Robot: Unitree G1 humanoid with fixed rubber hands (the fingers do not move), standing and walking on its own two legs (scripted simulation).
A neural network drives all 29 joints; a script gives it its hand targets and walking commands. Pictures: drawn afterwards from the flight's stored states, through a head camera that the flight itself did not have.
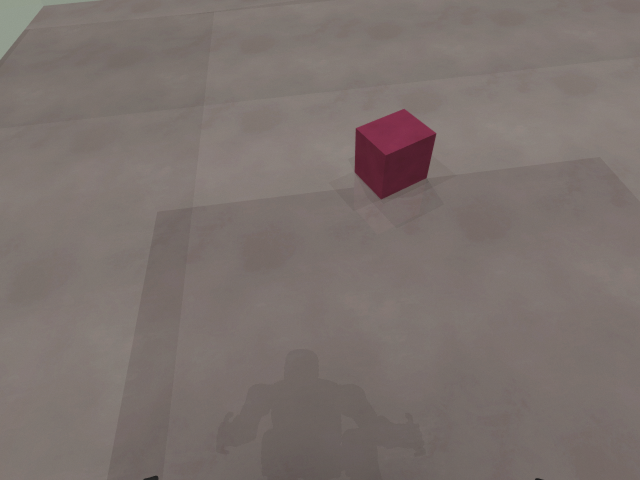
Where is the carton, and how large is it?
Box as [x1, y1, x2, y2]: [355, 109, 435, 198]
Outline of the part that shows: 404,109 356,128 355,172 380,198 385,197 426,177 435,133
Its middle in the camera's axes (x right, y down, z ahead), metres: +0.31 -0.37 +1.73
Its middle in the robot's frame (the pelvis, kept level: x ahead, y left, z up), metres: +1.44 -0.24 -0.66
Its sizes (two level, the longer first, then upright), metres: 0.256 0.214 0.247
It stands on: the floor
